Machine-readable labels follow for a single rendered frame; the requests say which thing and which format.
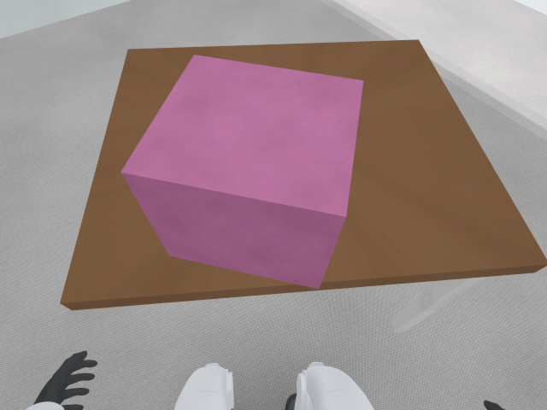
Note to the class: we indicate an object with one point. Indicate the table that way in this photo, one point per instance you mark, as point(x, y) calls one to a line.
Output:
point(425, 202)

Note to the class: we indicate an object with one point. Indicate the robot left hand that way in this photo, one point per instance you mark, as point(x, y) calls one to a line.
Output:
point(55, 389)

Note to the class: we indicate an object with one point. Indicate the carton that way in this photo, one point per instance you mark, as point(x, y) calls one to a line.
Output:
point(248, 167)

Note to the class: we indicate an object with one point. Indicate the right robot thigh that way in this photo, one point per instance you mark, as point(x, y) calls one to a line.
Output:
point(328, 388)

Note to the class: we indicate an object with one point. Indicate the robot thigh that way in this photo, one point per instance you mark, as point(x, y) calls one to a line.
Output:
point(208, 388)
point(328, 388)

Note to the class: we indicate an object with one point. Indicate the left robot thigh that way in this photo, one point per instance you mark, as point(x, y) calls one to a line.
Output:
point(208, 388)

